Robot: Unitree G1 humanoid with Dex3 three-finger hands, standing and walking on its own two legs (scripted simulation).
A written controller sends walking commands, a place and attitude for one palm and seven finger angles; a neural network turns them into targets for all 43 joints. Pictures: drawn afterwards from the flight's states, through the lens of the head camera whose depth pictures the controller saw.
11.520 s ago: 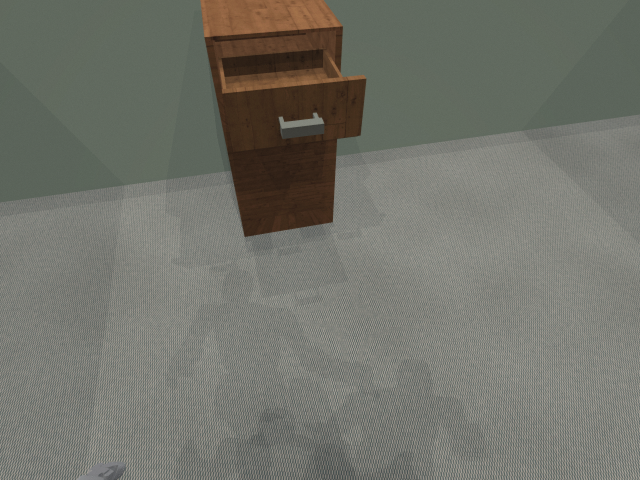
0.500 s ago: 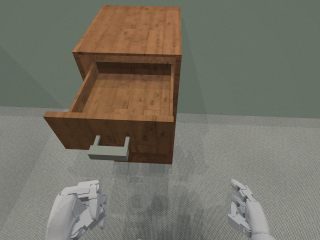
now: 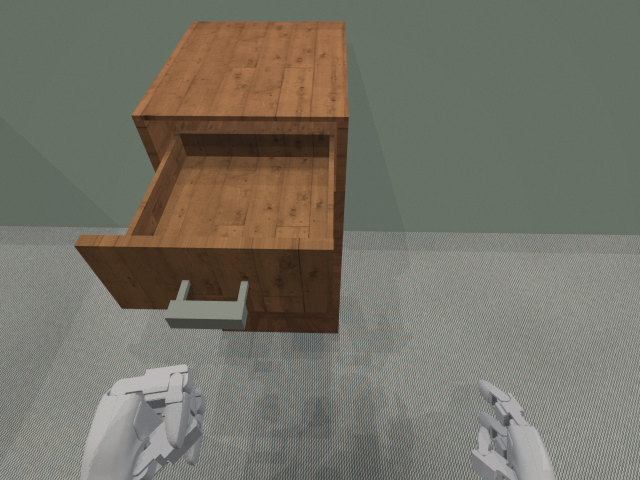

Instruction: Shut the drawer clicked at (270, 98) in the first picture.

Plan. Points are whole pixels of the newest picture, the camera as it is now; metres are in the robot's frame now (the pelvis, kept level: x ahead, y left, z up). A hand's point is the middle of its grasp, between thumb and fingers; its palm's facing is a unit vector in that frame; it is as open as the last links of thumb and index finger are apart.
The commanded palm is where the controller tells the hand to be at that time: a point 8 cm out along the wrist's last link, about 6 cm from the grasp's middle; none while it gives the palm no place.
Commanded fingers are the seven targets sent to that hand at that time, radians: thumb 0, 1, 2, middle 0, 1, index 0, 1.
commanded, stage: raise the hand and make a fist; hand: left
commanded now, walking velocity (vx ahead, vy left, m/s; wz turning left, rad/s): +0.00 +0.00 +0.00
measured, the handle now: (211, 300) +0.35 +0.18 +0.01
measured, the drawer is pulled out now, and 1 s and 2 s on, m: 0.30 0.30 0.29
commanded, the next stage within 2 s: bring the fist close to the handle in 0.02 s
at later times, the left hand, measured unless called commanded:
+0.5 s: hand (211, 414) +0.18 +0.13 +0.07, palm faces +0.03 -1.00 -0.04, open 3.3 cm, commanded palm +0.16 +0.18 +0.06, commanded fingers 0.00 0.90 0.90 -1.40 -1.60 -1.40 -1.60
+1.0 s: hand (227, 391) +0.22 +0.13 +0.02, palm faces +0.01 -1.00 -0.03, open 3.3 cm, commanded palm +0.21 +0.18 +0.01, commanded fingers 0.00 0.90 0.90 -1.40 -1.60 -1.40 -1.60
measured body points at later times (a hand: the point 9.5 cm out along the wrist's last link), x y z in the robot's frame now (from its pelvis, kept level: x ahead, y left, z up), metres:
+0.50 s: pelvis -0.01 -0.01 -0.01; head +0.03 -0.02 +0.44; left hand +0.18 +0.18 +0.07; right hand +0.17 -0.23 -0.08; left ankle -0.02 +0.10 -0.69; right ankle +0.01 -0.10 -0.69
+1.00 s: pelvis -0.02 +0.00 -0.03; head +0.05 -0.01 +0.41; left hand +0.22 +0.18 +0.02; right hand +0.16 -0.23 -0.11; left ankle -0.02 +0.10 -0.69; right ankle +0.01 -0.10 -0.69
